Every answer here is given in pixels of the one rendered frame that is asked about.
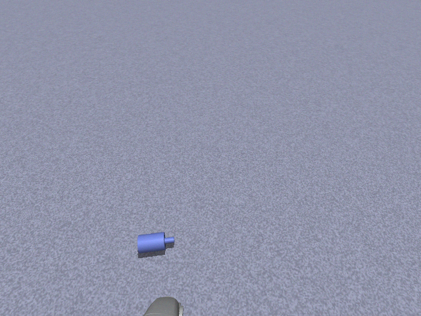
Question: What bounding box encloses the bottle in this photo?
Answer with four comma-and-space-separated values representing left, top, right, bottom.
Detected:
137, 232, 174, 253

